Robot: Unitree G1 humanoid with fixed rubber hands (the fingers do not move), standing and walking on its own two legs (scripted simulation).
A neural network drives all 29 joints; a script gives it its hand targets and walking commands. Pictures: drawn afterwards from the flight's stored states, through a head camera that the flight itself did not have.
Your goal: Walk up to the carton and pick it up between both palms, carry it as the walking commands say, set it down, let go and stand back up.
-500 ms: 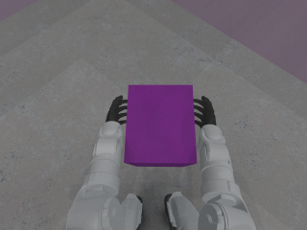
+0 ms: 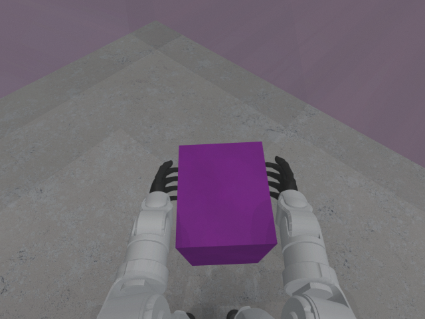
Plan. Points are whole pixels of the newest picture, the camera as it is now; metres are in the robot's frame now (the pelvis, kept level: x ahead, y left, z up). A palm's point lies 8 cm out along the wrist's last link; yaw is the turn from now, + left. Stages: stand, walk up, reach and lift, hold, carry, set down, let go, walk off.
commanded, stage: reach and lift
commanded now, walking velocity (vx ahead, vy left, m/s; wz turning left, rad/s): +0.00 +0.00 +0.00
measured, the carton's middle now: (222, 211) +0.34 -0.03 -0.09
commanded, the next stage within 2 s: hold in 1.84 s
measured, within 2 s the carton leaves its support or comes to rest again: neither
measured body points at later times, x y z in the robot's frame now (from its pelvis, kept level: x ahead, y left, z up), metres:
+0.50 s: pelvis -0.01 +0.00 +0.01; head -0.04 +0.01 +0.46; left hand +0.34 +0.10 +0.04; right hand +0.32 -0.16 +0.06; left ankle +0.03 +0.10 -0.73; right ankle +0.03 -0.12 -0.73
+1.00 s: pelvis +0.01 +0.00 +0.02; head -0.04 +0.01 +0.46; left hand +0.33 +0.11 +0.05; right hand +0.32 -0.15 +0.07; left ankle +0.03 +0.10 -0.73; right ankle +0.03 -0.12 -0.73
